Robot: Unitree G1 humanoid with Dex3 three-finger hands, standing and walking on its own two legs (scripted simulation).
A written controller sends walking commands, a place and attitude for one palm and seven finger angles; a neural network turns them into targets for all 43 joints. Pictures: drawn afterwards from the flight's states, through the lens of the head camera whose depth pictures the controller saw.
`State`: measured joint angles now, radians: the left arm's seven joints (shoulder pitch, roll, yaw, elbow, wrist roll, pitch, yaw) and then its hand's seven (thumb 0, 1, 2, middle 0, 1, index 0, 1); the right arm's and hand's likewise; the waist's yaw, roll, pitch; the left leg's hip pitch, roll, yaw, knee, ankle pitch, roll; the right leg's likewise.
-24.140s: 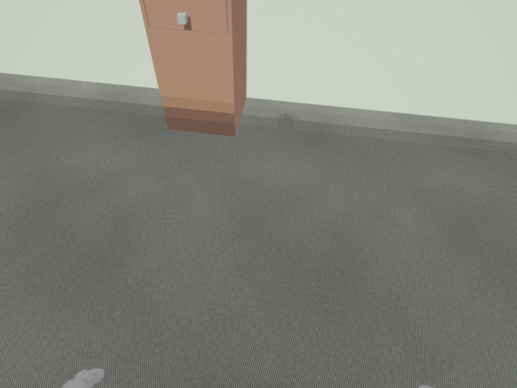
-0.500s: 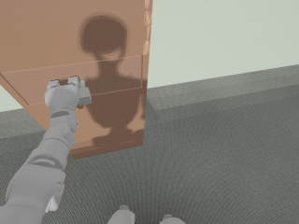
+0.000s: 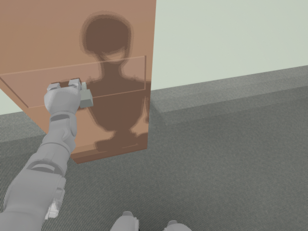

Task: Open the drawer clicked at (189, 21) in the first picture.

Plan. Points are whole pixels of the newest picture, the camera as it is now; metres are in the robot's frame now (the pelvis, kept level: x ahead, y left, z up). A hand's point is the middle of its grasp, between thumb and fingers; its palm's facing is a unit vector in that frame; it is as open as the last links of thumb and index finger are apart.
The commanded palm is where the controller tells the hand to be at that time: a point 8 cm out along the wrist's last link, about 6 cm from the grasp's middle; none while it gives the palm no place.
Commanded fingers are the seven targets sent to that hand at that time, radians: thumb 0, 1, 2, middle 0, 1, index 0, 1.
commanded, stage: pull the drawer open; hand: left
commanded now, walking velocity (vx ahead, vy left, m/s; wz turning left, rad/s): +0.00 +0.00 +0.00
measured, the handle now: (84, 93) +0.51 +0.20 +0.00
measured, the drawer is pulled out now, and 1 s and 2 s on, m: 0.00 0.09 0.21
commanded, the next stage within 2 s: none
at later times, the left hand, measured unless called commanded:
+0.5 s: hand (71, 123) +0.42 +0.22 -0.02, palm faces -0.02 -0.07 -1.00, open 5.0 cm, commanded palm +0.39 +0.20 +0.03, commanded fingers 0.00 0.90 0.90 -0.40 -1.35 -0.40 -1.35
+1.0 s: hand (72, 140) +0.36 +0.21 -0.02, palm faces -0.02 -0.07 -1.00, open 5.2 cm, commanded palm +0.33 +0.20 +0.03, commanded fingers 0.00 0.90 0.90 -0.40 -1.35 -0.40 -1.35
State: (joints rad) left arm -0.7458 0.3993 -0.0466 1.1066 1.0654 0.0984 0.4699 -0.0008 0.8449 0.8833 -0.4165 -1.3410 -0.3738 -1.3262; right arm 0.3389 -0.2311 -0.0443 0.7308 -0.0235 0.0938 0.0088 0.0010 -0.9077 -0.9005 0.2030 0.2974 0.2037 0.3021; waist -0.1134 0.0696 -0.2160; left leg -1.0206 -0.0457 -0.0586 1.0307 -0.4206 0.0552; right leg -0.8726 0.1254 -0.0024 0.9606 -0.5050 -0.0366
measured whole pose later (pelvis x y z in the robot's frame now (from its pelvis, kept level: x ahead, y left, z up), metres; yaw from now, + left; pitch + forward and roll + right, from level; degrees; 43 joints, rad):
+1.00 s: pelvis +0.01 +0.00 +0.02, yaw +1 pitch +17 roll -2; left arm -0.33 0.26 -0.14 0.75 1.06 0.16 0.51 0.00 0.88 0.90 -0.42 -1.35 -0.34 -1.32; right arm 0.24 -0.22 -0.04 0.67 0.00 0.12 0.00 0.00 -0.91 -0.90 0.20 0.30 0.20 0.30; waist -0.03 0.06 -0.22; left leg -0.83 -0.06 -0.04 0.94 -0.41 0.05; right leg -0.69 0.11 0.02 0.90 -0.50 -0.04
